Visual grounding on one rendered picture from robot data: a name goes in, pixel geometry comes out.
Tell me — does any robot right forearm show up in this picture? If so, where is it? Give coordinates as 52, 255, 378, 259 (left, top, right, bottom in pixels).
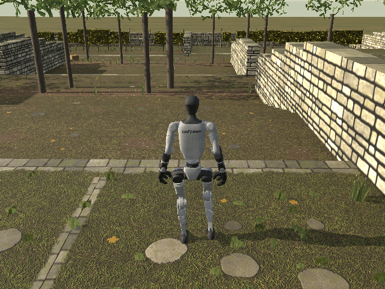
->
214, 145, 226, 173

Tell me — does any left robot hand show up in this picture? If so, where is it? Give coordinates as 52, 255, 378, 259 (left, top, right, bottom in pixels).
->
158, 170, 172, 184

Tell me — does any right robot hand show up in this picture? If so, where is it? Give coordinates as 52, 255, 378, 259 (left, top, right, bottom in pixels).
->
213, 171, 227, 186

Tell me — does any right robot upper arm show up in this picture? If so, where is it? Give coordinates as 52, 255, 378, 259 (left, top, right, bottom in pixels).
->
205, 121, 220, 155

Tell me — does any left robot upper arm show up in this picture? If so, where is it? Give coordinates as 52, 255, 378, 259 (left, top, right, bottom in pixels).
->
164, 122, 179, 155

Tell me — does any robot left forearm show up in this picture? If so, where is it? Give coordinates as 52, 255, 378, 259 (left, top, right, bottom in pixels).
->
159, 147, 171, 172

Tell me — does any right robot thigh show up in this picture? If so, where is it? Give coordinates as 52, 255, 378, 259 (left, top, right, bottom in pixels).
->
200, 167, 213, 201

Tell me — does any right robot foot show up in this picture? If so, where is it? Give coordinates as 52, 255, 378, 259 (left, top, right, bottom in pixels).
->
206, 228, 215, 240

